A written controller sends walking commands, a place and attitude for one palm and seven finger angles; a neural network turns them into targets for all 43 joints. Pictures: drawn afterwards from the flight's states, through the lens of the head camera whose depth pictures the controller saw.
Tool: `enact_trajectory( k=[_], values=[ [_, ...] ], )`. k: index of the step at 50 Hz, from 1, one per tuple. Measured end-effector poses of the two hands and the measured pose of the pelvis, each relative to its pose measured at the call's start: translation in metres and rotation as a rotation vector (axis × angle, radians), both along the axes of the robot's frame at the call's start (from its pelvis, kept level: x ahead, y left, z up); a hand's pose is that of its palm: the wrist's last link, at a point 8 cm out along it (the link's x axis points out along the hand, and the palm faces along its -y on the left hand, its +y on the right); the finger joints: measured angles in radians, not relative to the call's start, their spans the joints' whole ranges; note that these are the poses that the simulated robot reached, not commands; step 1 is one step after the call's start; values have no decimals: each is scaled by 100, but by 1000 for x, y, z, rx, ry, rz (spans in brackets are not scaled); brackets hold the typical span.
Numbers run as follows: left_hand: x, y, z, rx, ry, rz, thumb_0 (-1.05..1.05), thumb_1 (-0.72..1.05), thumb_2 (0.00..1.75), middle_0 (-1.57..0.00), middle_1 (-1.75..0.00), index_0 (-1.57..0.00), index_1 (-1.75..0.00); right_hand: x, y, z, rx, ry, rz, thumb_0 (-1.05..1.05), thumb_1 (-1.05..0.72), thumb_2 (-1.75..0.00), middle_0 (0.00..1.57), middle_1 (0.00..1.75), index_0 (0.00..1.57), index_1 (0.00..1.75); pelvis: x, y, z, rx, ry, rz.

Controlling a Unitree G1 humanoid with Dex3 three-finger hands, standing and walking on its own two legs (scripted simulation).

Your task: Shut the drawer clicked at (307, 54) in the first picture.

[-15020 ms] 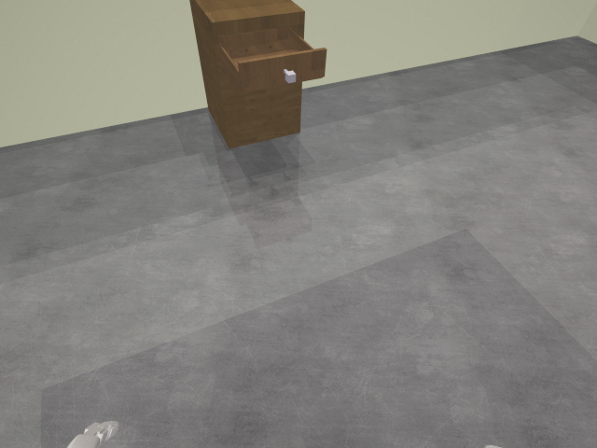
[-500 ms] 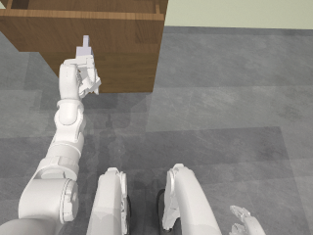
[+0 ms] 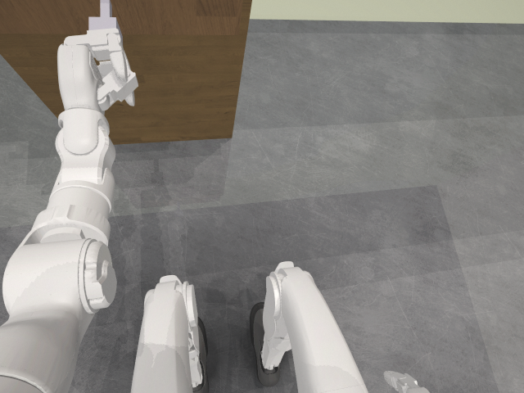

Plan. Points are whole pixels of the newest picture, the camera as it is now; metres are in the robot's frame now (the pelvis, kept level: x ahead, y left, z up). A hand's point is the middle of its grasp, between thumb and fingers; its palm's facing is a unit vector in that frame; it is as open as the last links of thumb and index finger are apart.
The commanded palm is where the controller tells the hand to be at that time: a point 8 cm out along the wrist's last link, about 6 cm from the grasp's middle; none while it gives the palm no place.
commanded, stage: push the drawer shut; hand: left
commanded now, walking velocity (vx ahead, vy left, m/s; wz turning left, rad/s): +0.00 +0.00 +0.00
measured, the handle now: (106, 25) +0.63 +0.18 +0.02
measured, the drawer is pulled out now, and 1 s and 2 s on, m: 0.04 0.00 0.00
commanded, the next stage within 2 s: pull the fist back off the drawer in 0.74 s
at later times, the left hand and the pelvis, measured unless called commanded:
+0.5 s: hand (129, 49) +0.59 +0.15 +0.01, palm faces +0.07 -1.00 -0.06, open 2.7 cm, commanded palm +0.60 +0.15 +0.02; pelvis +0.00 +0.00 -0.01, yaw -1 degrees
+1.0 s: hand (120, 46) +0.60 +0.16 +0.01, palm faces +0.07 -0.99 -0.07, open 2.6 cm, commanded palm +0.62 +0.14 +0.02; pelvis -0.03 +0.01 -0.02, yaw -2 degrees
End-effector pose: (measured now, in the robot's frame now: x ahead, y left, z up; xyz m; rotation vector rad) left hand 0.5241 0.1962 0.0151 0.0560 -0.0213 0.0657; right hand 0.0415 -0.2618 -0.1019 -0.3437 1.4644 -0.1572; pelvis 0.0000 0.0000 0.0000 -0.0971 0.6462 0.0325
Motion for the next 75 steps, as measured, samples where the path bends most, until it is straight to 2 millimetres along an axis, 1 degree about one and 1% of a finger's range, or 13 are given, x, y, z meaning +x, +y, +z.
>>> enact_trajectory(
  k=[8, 20, 26, 32, 39, 47, 57, 62, 66, 70, 75],
  values=[
    [18, -1, 1, -3, 7, 6, -4, 82, 96, -140, -160, -140, -160, -20, 6, 3, 0, 57, -25, 0, -90, -90, 20, 30, 20, 29, 0, 4, -1, -9, 10, -5],
    [43, 1, 1, -1, -1, 10, -4, 81, 96, -140, -160, -140, -160, -41, 10, 7, -17, 113, -55, 0, -90, -90, 20, 30, 20, 29, -1, 5, -7, -24, 29, -9],
    [45, 4, -2, 3, -4, 7, -8, 75, 101, -140, -160, -140, -160, -50, 10, 7, -20, 136, -51, 0, -90, -90, 20, 30, 20, 29, -4, 3, -11, -25, 28, -6],
    [47, 9, -2, 2, 6, 12, -10, 67, 103, -140, -160, -140, -160, -56, 8, 9, -43, 120, -46, 0, -90, -90, 20, 30, 20, 29, -12, 1, -15, -34, 23, 1],
    [48, 12, -2, 7, 11, 14, -11, 63, 104, -140, -160, -140, -160, -67, 7, 12, -69, 99, -47, 0, -90, -90, 20, 30, 20, 29, -21, 2, -19, -44, 21, 3],
    [49, 14, 0, 14, 24, 10, -10, 61, 105, -140, -160, -140, -160, -83, 13, 17, -74, 96, -57, 0, -90, -90, 20, 30, 20, 29, -29, 5, -18, -48, 18, 1],
    [49, 17, 2, 12, 31, -5, -7, 60, 101, -140, -160, -140, -160, -97, 23, 21, -56, 121, -66, 0, -90, -90, 21, 30, 20, 29, -28, 9, -17, -56, 15, -2],
    [48, 16, 2, 7, 23, -9, -6, 63, 98, -140, -160, -140, -160, -97, 25, 22, -43, 138, -70, 0, -90, -90, 21, 30, 20, 29, -25, 11, -16, -58, 16, -3],
    [46, 12, 2, -7, 18, -6, -4, 69, 95, -140, -160, -140, -160, -91, 25, 22, -27, 144, -76, 0, -90, -90, 21, 30, 20, 29, -20, 12, -12, -53, 18, -6],
    [43, 7, 2, -29, 20, 2, -2, 76, 93, -140, -160, -140, -160, -78, 24, 22, -8, 135, -80, 0, -90, -90, 21, 30, 20, 29, -12, 11, -6, -44, 21, -11],
    [39, 5, -1, -20, 39, 11, 0, 83, 91, -140, -160, -140, -160, -54, 21, 20, 14, 109, -77, 0, -90, -90, 20, 30, 20, 29, -1, 10, 1, -30, 25, -19]
  ],
)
